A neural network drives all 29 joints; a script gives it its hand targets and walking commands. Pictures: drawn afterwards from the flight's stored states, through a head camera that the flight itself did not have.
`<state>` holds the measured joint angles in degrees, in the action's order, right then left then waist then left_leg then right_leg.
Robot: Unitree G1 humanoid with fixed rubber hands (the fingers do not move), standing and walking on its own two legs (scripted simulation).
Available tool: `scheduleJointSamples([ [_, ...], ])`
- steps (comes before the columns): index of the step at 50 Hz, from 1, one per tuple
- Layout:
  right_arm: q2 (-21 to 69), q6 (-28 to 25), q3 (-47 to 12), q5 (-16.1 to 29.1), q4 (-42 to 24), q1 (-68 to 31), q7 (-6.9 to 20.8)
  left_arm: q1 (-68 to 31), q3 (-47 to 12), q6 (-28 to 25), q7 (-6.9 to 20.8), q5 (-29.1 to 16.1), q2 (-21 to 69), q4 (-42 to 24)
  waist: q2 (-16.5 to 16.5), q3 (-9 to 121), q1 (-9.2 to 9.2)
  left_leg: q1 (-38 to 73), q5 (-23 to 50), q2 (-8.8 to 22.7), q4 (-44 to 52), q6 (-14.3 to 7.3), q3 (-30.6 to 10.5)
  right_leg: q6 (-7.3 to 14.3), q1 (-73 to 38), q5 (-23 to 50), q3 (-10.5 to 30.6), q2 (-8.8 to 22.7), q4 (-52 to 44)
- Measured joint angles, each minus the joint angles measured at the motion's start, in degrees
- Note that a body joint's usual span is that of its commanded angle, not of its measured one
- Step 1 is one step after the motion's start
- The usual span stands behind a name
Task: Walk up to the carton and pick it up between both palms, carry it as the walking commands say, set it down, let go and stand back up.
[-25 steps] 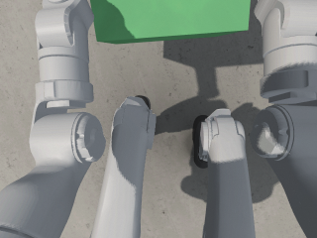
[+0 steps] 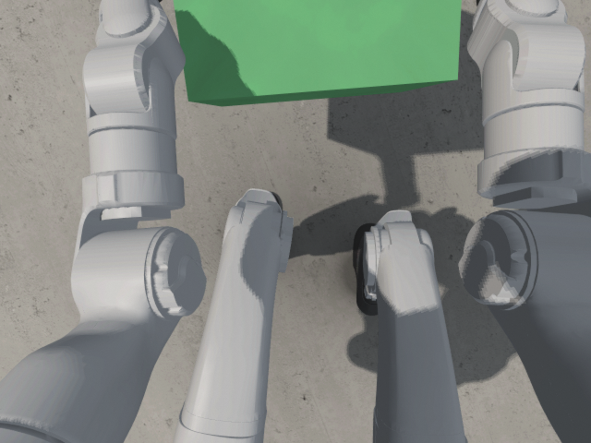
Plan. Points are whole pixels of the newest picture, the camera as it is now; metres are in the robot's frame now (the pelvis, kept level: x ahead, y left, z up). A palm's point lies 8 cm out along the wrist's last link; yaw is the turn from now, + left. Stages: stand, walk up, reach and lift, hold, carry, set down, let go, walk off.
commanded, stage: reach and lift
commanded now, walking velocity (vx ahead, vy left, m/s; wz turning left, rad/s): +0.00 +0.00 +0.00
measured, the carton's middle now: out of the picture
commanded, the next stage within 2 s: none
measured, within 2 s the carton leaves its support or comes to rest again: neither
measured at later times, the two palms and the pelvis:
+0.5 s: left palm out of the picture +0.50 +0.23 -0.01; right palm out of the picture +0.55 -0.10 -0.01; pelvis +0.01 +0.00 +0.05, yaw +0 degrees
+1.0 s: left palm out of the picture +0.48 +0.21 +0.12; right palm out of the picture +0.53 -0.13 +0.12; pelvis +0.07 +0.00 +0.14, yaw +0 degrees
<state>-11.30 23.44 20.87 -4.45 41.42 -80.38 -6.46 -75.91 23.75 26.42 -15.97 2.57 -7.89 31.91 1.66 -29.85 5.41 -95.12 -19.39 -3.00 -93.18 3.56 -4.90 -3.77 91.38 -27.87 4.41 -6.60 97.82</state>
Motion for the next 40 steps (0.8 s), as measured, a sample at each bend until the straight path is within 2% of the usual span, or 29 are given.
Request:
scheduleJointSamples([
  [4, 0.66, 0.03, -0.19, -0.17, 0.85, 0.65, -0.57, 0.43, 1.50, -0.13, 1.30, 1.75, 0.32, 1.19, 0.29, 0.76, -0.04, 1.54, 0.16, 0.13, 1.70, -0.13, 0.28, 0.01, -1.29, 0.44, 0.49, -0.20, -1.64],
  [7, 0.15, -0.05, -0.97, 0.39, -0.49, 1.30, -0.03, 1.67, 0.57, 0.21, 0.28, 0.98, 0.92, -1.49, -0.44, -0.50, 0.10, 3.71, 0.39, 0.04, 3.08, 0.00, -0.05, 0.00, -3.55, 0.76, 0.32, -0.12, -3.26],
  [14, 1.05, 0.23, -1.03, -0.12, -1.01, 3.19, -0.23, 3.62, 0.89, -0.06, 0.64, 1.04, 1.46, -1.41, -0.20, -0.22, -0.19, 6.77, 0.53, -0.02, 5.52, -0.06, -0.18, 0.17, -6.55, 1.07, 0.45, -0.05, -5.79],
  [19, 1.86, 0.02, -1.52, 1.17, -3.94, 6.03, -0.35, 6.46, -0.28, 0.46, 0.02, -0.11, 1.99, -5.14, 0.00, -0.05, -0.26, 9.99, 0.64, -0.11, 7.54, -0.20, -0.16, 0.18, -9.77, 1.25, 0.67, 0.09, -7.87],
  [23, 3.35, 0.13, -0.50, -0.32, -2.10, 8.15, -0.64, 7.88, 1.04, 0.01, 1.63, 2.16, 2.61, -1.76, 0.44, 4.02, -0.02, 10.37, 0.92, -0.05, 9.21, -0.29, -0.11, 0.19, -10.09, 1.67, 0.90, 0.06, -9.62],
  [26, 3.44, -0.05, 0.14, -1.24, -0.31, 9.52, 0.32, 9.74, 0.36, 0.49, 0.66, 2.09, 3.44, -1.35, -0.22, 6.77, 0.10, 10.88, 1.38, -0.24, 10.88, -0.30, -0.65, 0.31, -10.88, 2.15, 0.52, 0.29, -11.66],
  [29, 3.15, -0.05, -0.28, -1.04, -1.17, 11.08, 0.79, 11.10, -0.32, 0.32, 0.13, 2.10, 4.32, -2.10, -0.64, 7.79, 0.20, 12.81, 1.75, -0.38, 12.66, -0.50, -0.83, 0.26, -12.93, 2.53, 0.50, 0.50, -13.63],
  [35, 5.88, -0.81, 2.02, -4.13, 4.25, 17.62, 1.33, 17.54, 1.25, -0.10, 1.21, 5.12, 6.83, 3.06, -0.10, 25.90, -0.40, 7.51, 2.26, -0.28, 16.05, -0.83, -0.86, 0.18, -7.75, 3.25, 0.79, 0.59, -17.39],
  [40, 9.02, -1.05, 3.86, -7.62, 6.83, 24.56, 1.68, 24.33, 4.73, -0.63, 4.79, 10.62, 9.53, 5.99, 0.27, 38.60, -1.39, 8.50, 2.29, -0.29, 20.89, -1.19, -0.53, 0.43, -8.67, 3.38, 1.27, 1.17, -22.20],
])
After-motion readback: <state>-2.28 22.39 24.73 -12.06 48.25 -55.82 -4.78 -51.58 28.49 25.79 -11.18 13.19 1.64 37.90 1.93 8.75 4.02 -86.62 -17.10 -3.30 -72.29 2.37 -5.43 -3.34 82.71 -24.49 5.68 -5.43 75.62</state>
